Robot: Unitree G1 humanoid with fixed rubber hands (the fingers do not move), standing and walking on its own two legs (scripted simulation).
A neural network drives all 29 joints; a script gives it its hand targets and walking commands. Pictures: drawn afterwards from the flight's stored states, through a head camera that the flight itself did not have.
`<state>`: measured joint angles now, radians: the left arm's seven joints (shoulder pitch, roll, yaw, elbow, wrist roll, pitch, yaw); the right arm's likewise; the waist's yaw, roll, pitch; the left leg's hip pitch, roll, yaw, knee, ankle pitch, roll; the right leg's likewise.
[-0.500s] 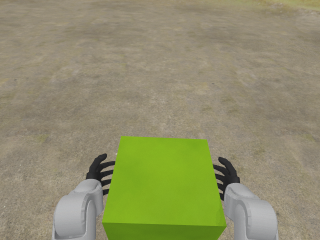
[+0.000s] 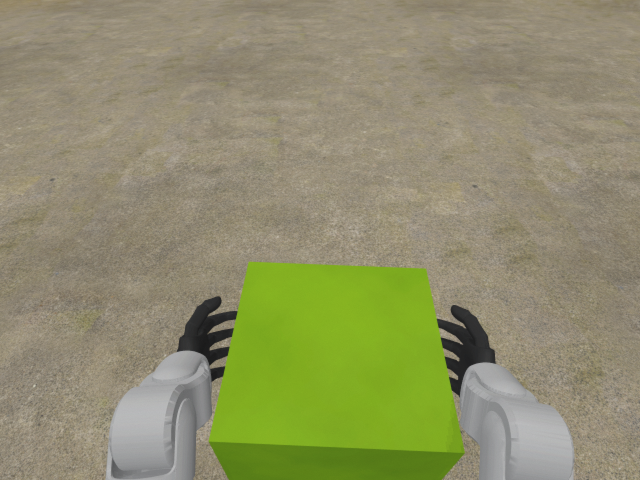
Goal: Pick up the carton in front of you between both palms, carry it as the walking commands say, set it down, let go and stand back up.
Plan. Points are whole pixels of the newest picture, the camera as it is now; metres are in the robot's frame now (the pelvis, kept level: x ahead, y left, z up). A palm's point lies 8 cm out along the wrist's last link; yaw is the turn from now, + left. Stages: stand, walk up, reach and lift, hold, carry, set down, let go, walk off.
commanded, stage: carry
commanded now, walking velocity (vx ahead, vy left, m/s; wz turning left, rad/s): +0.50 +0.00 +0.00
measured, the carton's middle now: (331, 393) +0.25 +0.00 +0.01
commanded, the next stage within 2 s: none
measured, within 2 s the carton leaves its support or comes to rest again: neither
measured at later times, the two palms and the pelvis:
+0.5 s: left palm (239, 207) +0.56 +0.17 +0.06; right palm (417, 214) +0.54 -0.13 +0.07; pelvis +0.30 +0.03 +0.00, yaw -4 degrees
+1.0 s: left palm (261, 153) +0.68 +0.14 +0.10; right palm (421, 157) +0.68 -0.16 +0.10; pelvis +0.43 +0.00 +0.00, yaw -2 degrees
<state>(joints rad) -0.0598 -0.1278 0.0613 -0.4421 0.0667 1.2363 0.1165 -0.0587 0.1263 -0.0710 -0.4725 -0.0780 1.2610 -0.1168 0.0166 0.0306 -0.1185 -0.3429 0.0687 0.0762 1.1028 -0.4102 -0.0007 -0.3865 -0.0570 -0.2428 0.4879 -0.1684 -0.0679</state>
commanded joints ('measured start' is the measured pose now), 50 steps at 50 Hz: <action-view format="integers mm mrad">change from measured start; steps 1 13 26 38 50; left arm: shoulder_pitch -428 -326 -356 -318 -421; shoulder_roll -880 -785 -975 -767 -856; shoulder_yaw -673 -656 -737 -658 -669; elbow -136 -108 -126 -103 -99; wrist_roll -360 -325 -335 -306 -343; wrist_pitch -16 -11 -84 -23 -8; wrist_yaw -190 -189 -198 -181 -184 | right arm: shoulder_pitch -422 -335 -341 -344 -409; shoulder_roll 893 816 990 767 867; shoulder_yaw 708 689 714 696 677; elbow -92 -78 -81 -98 -55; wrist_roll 346 306 359 325 337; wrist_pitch -33 -36 -120 -44 -33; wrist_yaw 171 154 209 180 174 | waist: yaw -6 3 -23 -24 -19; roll -103 -173 98 -88 -37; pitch -233 -51 -299 -156 -250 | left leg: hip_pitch -281 -247 348 189 228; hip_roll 72 -9 220 108 100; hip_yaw -71 124 -19 51 52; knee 4 -573 -809 -633 -577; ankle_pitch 121 383 829 559 696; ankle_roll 24 -1 124 -16 -28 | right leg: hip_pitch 414 463 76 209 266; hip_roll -289 -183 -9 -142 -122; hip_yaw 401 96 177 173 156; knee -284 -281 186 -40 37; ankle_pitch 35 406 -302 462 588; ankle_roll -52 -29 99 81 73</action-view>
